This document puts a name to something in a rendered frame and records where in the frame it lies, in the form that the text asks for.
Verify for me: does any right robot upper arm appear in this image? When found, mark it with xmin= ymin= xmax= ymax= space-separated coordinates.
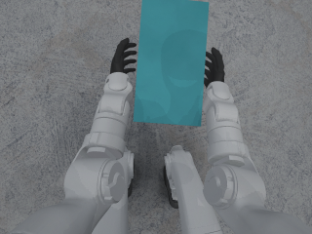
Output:
xmin=203 ymin=163 xmax=312 ymax=234

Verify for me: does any right robot forearm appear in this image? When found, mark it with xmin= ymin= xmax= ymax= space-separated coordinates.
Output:
xmin=202 ymin=81 xmax=260 ymax=176

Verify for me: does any carton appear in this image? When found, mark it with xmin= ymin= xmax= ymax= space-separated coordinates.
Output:
xmin=133 ymin=0 xmax=210 ymax=127

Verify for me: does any robot left hand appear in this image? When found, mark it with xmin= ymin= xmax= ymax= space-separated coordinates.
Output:
xmin=110 ymin=37 xmax=137 ymax=74

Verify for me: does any robot right thigh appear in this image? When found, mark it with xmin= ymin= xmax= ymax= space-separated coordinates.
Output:
xmin=164 ymin=149 xmax=223 ymax=234

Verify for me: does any robot right hand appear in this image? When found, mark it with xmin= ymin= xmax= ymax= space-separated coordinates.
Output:
xmin=204 ymin=47 xmax=225 ymax=89

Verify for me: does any left robot forearm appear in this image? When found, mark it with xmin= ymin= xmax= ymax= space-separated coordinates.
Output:
xmin=63 ymin=72 xmax=133 ymax=192

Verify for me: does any left robot upper arm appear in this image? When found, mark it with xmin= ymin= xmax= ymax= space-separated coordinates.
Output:
xmin=8 ymin=158 xmax=126 ymax=234

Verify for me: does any right robot foot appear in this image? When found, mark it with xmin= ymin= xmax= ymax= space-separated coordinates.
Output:
xmin=163 ymin=165 xmax=178 ymax=209

